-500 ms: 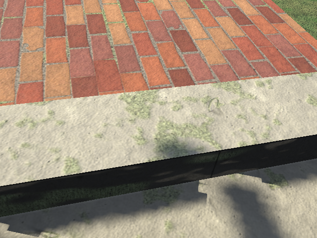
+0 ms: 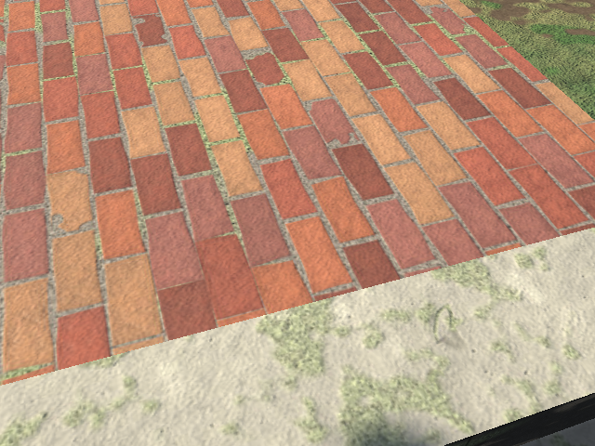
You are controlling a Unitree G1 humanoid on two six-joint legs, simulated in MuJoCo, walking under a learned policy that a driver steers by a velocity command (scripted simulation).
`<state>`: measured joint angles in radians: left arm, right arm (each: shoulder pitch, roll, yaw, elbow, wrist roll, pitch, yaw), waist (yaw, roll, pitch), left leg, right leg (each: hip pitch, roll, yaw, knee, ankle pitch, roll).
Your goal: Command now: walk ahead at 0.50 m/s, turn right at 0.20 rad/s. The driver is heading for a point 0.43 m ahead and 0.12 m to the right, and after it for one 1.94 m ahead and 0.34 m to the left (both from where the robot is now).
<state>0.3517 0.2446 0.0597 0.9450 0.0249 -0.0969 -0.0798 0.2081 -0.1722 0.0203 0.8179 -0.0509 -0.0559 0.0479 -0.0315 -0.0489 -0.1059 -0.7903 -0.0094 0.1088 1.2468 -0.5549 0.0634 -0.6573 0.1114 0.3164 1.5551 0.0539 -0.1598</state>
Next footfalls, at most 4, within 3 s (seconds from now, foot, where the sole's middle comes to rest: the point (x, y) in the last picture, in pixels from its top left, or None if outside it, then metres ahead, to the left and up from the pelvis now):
0.48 right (392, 402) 0.51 -0.17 -0.49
1.04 left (254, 272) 0.81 0.09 -0.49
1.52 right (313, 177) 1.11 -0.05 -0.49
1.96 left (197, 161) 1.18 0.25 -0.49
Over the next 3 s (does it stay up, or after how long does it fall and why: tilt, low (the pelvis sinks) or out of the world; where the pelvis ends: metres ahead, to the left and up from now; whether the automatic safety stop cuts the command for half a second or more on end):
stays up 1.16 0.11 0.27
